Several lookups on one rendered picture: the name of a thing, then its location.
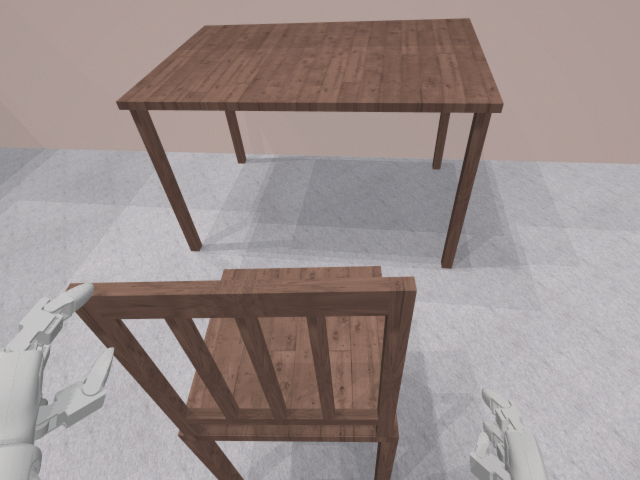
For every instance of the left robot hand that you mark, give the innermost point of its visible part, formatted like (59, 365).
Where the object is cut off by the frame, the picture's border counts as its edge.
(22, 363)

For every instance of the table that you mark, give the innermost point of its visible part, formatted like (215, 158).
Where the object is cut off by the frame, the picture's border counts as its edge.
(431, 65)

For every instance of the right robot hand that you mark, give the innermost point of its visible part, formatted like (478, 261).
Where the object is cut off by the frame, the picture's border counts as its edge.
(517, 449)

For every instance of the chair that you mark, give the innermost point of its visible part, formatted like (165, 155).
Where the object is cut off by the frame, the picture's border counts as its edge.
(290, 354)

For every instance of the left robot forearm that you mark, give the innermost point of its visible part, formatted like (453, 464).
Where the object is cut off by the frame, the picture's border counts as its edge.
(20, 461)

